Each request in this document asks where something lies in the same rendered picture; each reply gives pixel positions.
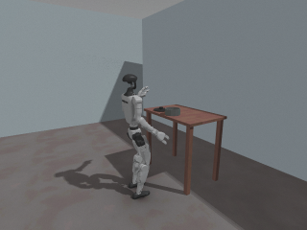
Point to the humanoid robot torso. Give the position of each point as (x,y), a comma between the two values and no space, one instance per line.
(129,112)

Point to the robot right forearm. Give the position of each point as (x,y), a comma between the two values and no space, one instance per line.
(149,128)

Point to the lid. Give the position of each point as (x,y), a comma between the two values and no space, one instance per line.
(160,109)

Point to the right robot upper arm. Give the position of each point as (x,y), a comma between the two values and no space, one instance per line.
(137,101)

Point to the right robot hand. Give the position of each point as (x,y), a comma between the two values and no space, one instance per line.
(161,135)

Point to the table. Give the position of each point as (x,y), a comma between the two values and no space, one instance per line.
(190,117)

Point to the pot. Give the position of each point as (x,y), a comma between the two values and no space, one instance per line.
(172,111)

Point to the left robot hand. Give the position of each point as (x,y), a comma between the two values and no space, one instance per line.
(143,94)

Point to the right robot shin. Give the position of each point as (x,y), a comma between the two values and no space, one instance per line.
(141,178)

